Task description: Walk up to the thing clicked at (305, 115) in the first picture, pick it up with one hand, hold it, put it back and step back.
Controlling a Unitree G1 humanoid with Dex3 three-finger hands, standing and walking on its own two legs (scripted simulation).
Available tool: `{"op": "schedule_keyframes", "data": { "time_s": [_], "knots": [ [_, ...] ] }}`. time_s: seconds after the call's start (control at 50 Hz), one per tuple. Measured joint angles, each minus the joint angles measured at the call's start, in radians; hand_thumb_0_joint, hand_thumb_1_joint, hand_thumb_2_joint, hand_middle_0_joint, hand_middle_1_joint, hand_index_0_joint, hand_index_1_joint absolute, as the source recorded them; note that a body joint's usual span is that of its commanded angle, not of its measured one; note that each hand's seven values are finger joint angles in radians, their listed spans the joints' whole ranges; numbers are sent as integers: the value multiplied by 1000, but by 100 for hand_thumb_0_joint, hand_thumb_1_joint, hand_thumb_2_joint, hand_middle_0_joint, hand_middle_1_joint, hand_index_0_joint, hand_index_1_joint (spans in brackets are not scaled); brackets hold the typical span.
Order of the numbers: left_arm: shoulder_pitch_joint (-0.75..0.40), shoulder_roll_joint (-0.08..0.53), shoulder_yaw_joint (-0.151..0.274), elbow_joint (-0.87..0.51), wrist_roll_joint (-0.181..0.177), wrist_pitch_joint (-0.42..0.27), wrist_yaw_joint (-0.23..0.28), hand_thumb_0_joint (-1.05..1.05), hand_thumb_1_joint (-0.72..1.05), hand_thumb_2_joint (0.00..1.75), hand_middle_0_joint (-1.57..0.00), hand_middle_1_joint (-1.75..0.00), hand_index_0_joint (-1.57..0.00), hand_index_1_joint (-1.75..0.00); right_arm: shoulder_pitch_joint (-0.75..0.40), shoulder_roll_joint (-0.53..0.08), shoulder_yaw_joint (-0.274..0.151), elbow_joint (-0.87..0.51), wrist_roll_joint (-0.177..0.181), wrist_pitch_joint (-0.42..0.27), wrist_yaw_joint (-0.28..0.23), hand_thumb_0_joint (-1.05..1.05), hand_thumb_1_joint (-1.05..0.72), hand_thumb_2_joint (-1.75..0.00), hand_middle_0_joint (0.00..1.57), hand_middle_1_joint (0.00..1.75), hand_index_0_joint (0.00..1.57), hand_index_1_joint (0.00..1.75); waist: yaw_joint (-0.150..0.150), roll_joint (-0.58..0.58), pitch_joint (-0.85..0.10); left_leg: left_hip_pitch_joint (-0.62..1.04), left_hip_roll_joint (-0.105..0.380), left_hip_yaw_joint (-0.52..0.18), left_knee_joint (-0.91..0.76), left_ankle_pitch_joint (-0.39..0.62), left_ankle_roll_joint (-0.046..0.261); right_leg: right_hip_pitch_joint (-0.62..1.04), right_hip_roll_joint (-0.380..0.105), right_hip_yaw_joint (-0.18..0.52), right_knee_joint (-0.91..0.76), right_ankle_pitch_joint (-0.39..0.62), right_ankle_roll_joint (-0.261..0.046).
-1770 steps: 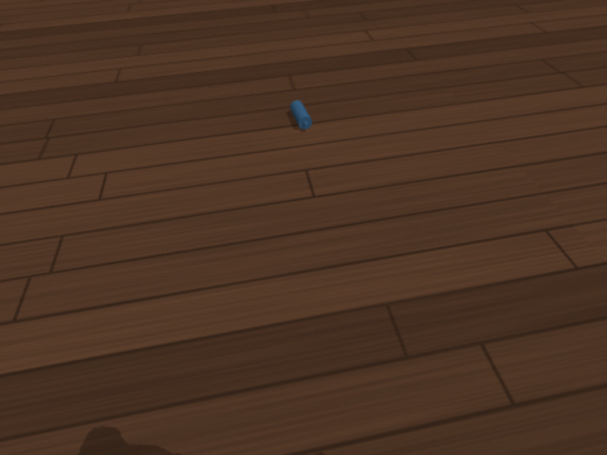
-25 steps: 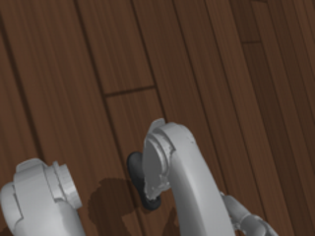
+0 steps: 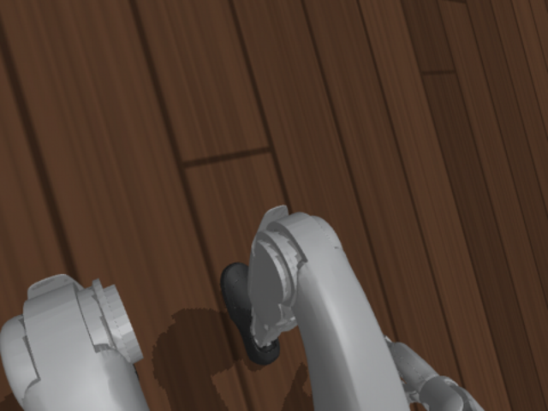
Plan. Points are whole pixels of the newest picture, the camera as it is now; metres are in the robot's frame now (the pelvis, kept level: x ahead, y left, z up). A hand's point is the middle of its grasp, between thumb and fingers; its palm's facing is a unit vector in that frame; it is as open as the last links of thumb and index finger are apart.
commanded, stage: rest palm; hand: left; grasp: from above
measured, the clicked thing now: out of the picture +0.45 +0.44 -0.26
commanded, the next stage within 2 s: approach in 0.38 s
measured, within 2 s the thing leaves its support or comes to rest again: neither
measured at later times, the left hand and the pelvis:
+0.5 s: hand out of the picture +0.43 +0.42 -0.22, palm faces -0.43 -0.16 -0.89, open 14.0 cm; pelvis +0.00 +0.00 +0.00, yaw +0 degrees
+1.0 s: hand out of the picture +0.42 +0.47 -0.10, palm faces -0.43 -0.10 -0.89, open 13.8 cm; pelvis +0.00 +0.00 +0.02, yaw +3 degrees
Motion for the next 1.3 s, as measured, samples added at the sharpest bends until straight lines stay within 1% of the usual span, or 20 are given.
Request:
{"op": "schedule_keyframes", "data": {
  "time_s": [0.08,0.18,0.26,0.36,0.54,0.64,0.7,0.74,0.8,0.92,0.98,1.04,1.08,1.12,1.18,1.24,1.3],
  "knots": [
    [-4,0,0,2,-2,1,5,0,-47,95,-7,-102,-8,-101,-1,2,0,0,-1,2,1,0,-88,-89,21,30,20,30,0,0,-5,0,-1,-1,0,0,-1,0,0,-1,0,0,1],
    [-8,-3,-15,11,1,6,0,0,-46,94,-7,-102,-8,-101,-3,4,-2,3,1,0,0,0,-88,-89,21,30,20,30,-2,5,-9,-3,-2,1,-1,2,1,-2,-2,0,0,0,1],
    [-8,-2,-10,16,0,3,3,0,-46,94,-7,-102,-8,-101,-5,4,1,0,2,2,-1,0,-88,-89,21,30,20,30,-2,5,-6,-4,-1,1,0,3,2,-2,-1,0,-1,1,2],
    [-8,-4,-16,13,3,3,4,0,-46,94,-7,-102,-8,-101,-3,6,4,2,1,1,-2,0,-88,-89,21,30,20,30,-3,1,-6,-2,0,3,0,2,4,-1,0,2,-1,1,2],
    [-5,-3,-5,-6,7,9,7,0,-47,95,-7,-103,-8,-101,4,6,3,1,1,-1,-2,0,-89,-89,21,30,20,30,-3,-2,-9,-2,1,2,3,-1,6,1,0,0,0,-1,-2],
    [-10,-9,13,-47,16,20,-6,0,-47,95,-7,-106,-9,-104,20,4,-9,-8,5,-1,0,0,-89,-89,21,30,20,30,5,7,-22,-7,-1,3,-1,0,6,-3,-3,0,-2,-2,-7],
    [-2,-18,33,-95,5,37,-20,0,-47,94,-7,-107,-9,-105,31,4,-22,-11,11,1,5,0,-89,-89,21,30,20,30,13,24,-40,-14,-6,3,-5,2,4,-6,-7,-1,-6,-5,-7],
    [12,-28,45,-135,-8,52,-39,0,-47,94,-7,-108,-9,-105,38,4,-37,-12,18,4,8,0,-89,-89,21,30,20,30,22,41,-55,-21,-11,1,-10,5,2,-9,-12,-4,-10,-6,-9],
    [38,-58,45,-202,-34,82,-92,0,-46,93,-7,-109,-10,-106,48,7,-68,-9,32,17,12,0,-89,-89,21,30,20,30,43,71,-84,-28,-16,7,-24,10,3,-13,-19,0,-19,-9,-11],
    [84,-133,-7,-304,-103,135,-226,0,-45,93,-7,-110,-10,-107,53,12,-122,-5,66,61,7,0,-89,-89,21,30,20,30,89,121,-137,-21,-19,50,-73,25,14,-11,-33,31,-42,-15,-17],
    [116,-165,-6,-395,-135,133,-306,0,-47,94,-7,-110,-10,-107,52,16,-149,-12,83,81,-5,0,-90,-89,21,30,20,30,114,137,-143,-7,-21,65,-103,34,17,2,-40,43,-61,-14,-17],
    [143,-202,3,-514,-181,119,-381,0,-48,95,-7,-110,-10,-107,56,22,-177,-17,100,106,-19,0,-90,-89,21,30,20,30,142,149,-158,10,-26,77,-140,42,16,18,-48,51,-88,-13,-19],
    [154,-219,7,-576,-210,104,-419,0,-48,96,-8,-109,-10,-107,54,28,-193,-11,112,123,-31,0,-90,-89,21,30,20,30,155,155,-177,24,-29,85,-168,46,14,29,-54,57,-109,-13,-22],
    [156,-224,7,-608,-233,93,-447,0,-49,96,-8,-109,-10,-107,47,36,-206,-3,121,140,-42,0,-90,-90,21,30,20,30,159,159,-197,44,-30,93,-198,49,12,44,-58,62,-131,-14,-24],
    [151,-222,-4,-613,-258,90,-476,0,-50,97,-8,-108,-9,-107,36,46,-219,7,132,157,-57,0,-90,-90,21,30,20,30,160,164,-226,76,-28,106,-243,50,11,67,-61,73,-165,-13,-23],
    [149,-221,-18,-594,-277,94,-499,0,-50,98,-8,-108,-9,-106,30,53,-228,13,141,165,-67,0,-91,-90,21,30,20,30,158,169,-247,115,-20,121,-286,49,13,93,-57,87,-200,-10,-17],
    [161,-225,-24,-577,-287,93,-522,0,-51,98,-7,-108,-8,-107,33,58,-235,13,148,168,-75,0,-91,-90,21,30,20,30,159,179,-257,152,-13,133,-326,48,14,121,-55,97,-234,-6,-17]
  ]
}}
